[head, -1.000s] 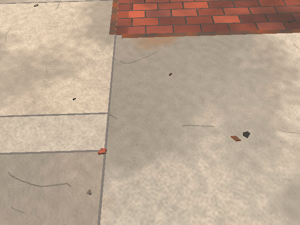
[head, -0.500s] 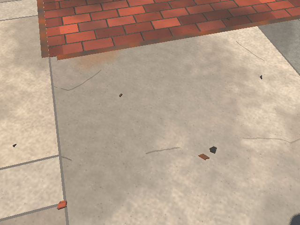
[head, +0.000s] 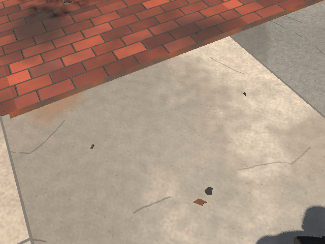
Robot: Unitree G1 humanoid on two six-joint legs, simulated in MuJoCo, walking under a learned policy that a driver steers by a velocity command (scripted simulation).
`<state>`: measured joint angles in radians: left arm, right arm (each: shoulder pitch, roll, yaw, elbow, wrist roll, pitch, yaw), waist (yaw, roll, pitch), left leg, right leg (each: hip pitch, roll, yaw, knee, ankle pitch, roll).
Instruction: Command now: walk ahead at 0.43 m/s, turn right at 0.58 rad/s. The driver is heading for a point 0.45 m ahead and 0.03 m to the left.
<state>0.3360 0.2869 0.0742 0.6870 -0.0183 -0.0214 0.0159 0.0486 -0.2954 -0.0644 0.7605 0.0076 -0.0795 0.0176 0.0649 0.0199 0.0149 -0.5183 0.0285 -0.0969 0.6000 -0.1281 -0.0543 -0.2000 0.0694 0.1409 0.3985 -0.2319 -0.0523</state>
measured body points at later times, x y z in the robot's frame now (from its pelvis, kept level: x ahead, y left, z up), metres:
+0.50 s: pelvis +0.23 +0.02 -0.01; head +0.27 +0.02 +0.44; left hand +0.51 +0.20 -0.08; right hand +0.15 -0.25 -0.13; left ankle +0.14 +0.15 -0.75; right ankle +0.38 -0.15 -0.71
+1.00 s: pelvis +0.38 -0.03 -0.01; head +0.38 -0.01 +0.44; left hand +0.53 +0.20 -0.14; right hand +0.45 -0.31 -0.13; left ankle +0.43 +0.11 -0.75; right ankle +0.39 -0.13 -0.75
